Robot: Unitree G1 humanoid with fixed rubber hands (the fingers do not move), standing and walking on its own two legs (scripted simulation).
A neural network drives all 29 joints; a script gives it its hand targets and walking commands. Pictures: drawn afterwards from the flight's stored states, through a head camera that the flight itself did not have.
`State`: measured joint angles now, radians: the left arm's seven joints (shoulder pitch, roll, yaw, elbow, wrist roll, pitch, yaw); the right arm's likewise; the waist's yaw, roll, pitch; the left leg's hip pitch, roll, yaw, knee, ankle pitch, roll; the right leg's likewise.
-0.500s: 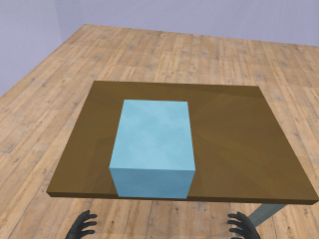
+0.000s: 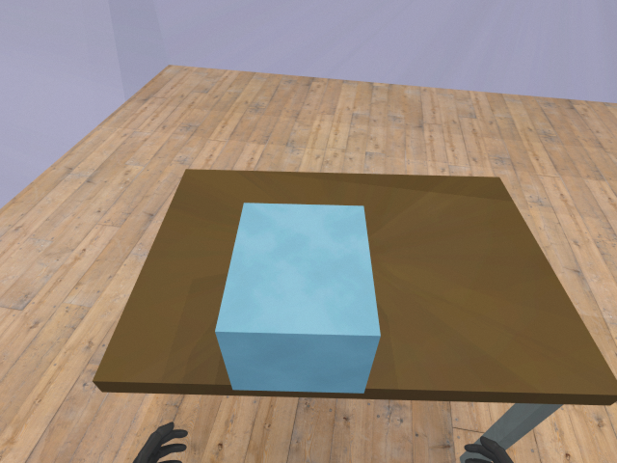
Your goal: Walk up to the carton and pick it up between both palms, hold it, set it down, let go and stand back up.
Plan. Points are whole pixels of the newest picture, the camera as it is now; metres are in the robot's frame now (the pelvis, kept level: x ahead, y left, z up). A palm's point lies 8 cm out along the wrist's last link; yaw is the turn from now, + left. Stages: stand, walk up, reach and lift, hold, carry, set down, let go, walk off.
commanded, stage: stand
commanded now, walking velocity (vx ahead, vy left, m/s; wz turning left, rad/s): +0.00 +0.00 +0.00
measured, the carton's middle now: (301, 293) +0.43 +0.03 -0.05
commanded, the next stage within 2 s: none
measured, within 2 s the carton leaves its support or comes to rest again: neither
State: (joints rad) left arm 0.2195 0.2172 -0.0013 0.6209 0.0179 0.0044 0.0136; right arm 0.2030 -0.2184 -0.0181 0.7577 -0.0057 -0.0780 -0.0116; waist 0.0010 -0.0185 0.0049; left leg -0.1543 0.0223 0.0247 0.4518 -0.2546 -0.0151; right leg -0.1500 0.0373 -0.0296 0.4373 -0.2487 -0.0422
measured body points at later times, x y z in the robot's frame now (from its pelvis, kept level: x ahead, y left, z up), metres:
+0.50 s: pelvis -0.04 +0.02 +0.00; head -0.06 +0.02 +0.45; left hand +0.02 +0.28 -0.13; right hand +0.03 -0.24 -0.13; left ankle -0.01 +0.12 -0.74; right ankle -0.01 -0.09 -0.74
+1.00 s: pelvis -0.05 +0.02 +0.00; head -0.07 +0.02 +0.44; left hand -0.04 +0.28 -0.14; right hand -0.01 -0.24 -0.14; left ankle -0.01 +0.12 -0.74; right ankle -0.01 -0.09 -0.74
